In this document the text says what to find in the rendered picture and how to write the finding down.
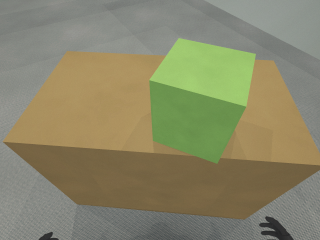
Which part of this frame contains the carton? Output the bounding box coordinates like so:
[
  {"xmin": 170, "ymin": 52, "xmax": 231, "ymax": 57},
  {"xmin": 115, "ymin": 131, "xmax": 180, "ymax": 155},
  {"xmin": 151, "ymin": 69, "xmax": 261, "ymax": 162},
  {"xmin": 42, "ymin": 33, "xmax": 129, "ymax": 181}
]
[{"xmin": 149, "ymin": 38, "xmax": 256, "ymax": 164}]

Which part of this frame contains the pedestal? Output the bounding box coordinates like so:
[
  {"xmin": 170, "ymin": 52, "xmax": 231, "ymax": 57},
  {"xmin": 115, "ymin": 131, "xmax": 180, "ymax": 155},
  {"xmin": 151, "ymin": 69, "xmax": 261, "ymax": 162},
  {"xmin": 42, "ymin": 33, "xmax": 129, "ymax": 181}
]
[{"xmin": 3, "ymin": 51, "xmax": 320, "ymax": 220}]

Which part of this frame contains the right robot hand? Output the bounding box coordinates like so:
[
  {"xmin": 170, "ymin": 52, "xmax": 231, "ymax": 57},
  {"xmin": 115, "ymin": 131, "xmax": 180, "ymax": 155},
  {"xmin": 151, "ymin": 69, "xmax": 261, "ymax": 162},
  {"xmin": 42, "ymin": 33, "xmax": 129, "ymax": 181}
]
[{"xmin": 259, "ymin": 216, "xmax": 294, "ymax": 240}]

